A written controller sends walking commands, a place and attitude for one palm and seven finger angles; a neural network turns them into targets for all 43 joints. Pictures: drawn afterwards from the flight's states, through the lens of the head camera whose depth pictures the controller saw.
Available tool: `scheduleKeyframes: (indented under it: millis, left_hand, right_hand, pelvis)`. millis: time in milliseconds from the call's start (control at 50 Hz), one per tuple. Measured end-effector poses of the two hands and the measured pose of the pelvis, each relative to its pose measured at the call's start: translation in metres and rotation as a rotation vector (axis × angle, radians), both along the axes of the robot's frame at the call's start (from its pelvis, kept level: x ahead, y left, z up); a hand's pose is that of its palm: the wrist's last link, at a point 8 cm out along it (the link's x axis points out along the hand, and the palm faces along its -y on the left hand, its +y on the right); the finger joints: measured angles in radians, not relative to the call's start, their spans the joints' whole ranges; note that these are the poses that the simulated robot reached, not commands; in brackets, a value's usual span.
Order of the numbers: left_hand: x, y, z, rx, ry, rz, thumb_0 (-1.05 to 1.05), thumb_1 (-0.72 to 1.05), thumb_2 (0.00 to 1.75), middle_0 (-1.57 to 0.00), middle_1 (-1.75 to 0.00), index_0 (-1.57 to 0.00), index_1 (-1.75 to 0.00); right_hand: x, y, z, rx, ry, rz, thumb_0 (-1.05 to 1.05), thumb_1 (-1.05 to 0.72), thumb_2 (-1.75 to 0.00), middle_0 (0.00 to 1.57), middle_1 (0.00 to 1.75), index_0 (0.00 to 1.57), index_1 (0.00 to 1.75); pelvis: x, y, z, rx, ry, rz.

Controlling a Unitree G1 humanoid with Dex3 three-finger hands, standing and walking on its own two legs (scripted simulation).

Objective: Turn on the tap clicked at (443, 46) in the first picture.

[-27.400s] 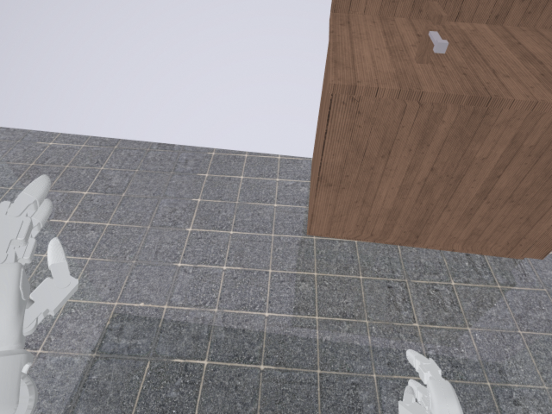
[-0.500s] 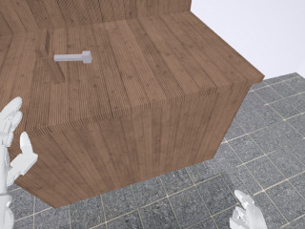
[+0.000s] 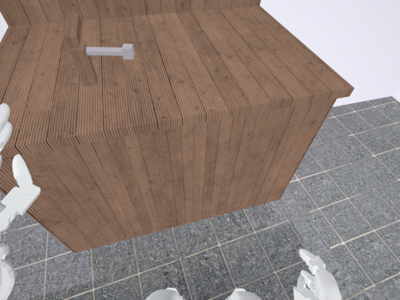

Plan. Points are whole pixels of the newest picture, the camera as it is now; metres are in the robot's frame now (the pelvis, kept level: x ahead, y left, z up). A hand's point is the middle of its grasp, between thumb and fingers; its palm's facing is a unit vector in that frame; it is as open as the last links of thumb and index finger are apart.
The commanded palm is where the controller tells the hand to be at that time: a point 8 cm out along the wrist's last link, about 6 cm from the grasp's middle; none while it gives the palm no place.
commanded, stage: step back with the hand held close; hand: left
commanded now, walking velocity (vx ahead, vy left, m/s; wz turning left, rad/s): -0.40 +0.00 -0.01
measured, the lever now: (128, 51) +0.65 +0.23 +0.16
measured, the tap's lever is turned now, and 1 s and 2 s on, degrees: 75 75 75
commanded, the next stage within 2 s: stop stepping back and stand still in 0.58 s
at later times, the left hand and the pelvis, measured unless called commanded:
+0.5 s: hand out of the picture +0.12 +0.26 +0.19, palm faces +0.50 -0.80 -0.34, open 7.4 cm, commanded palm +0.07 +0.28 +0.20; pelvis -0.09 +0.00 +0.02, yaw +2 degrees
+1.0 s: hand out of the picture +0.00 +0.22 +0.18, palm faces +0.40 -0.84 -0.37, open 7.4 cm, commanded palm -0.06 +0.26 +0.20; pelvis -0.22 -0.03 +0.02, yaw +1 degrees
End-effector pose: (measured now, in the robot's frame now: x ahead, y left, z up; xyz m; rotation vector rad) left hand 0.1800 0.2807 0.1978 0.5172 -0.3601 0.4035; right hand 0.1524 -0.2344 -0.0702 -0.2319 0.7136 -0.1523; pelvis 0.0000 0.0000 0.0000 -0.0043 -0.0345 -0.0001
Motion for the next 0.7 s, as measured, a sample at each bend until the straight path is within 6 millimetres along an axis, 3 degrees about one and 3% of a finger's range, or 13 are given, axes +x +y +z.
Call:
scheduleKeyframes:
  millis: [140,240,380,480,600,700]
  left_hand:
    - [-0.013,-0.014,0.0,-0.012,-0.022,0.003,0.02,0.89,0.9,-0.2,-0.31,-0.21,-0.3]
    - [-0.027,-0.022,0.003,-0.042,0.005,-0.056,0.02,0.89,0.9,-0.21,-0.31,-0.21,-0.3]
    - [-0.07,0.005,0.001,0.002,0.034,-0.041,0.01,0.89,0.9,-0.21,-0.31,-0.21,-0.3]
    - [-0.103,0.016,0.005,-0.078,0.041,0.062,0.02,0.89,0.9,-0.21,-0.31,-0.21,-0.3]
    - [-0.121,-0.015,0.005,-0.143,0.052,0.042,0.02,0.89,0.9,-0.2,-0.31,-0.2,-0.3]
    - [-0.135,-0.049,0.01,-0.063,0.101,-0.06,0.02,0.89,0.9,-0.2,-0.31,-0.21,-0.3]
  right_hand:
    - [-0.005,-0.006,-0.008,0.021,0.0,0.021,0.01,-0.91,-0.9,0.2,0.3,0.2,0.3]
    - [-0.018,-0.008,0.003,0.014,0.045,0.026,0.01,-0.91,-0.9,0.2,0.3,0.2,0.3]
    - [-0.042,0.0,0.015,-0.039,0.004,0.023,0.01,-0.91,-0.9,0.2,0.3,0.2,0.3]
    - [-0.067,0.013,0.019,-0.001,-0.002,0.043,0.01,-0.91,-0.9,0.2,0.3,0.2,0.3]
    - [-0.092,0.018,0.015,0.07,-0.028,0.088,0.01,-0.91,-0.9,0.2,0.3,0.2,0.3]
    - [-0.117,-0.001,0.013,0.104,-0.027,0.061,0.01,-0.91,-0.9,0.2,0.3,0.2,0.3]
  pelvis:
    - [-0.015,-0.012,-0.004,0.006,-0.003,0.001]
    - [-0.032,-0.013,0.006,0.028,0.016,0.033]
    - [-0.064,0.001,0.005,0.012,0.037,0.056]
    - [-0.082,-0.002,0.017,-0.009,0.027,0.032]
    - [-0.116,-0.017,0.021,-0.001,0.042,0.003]
    - [-0.153,-0.034,0.022,0.007,0.066,-0.027]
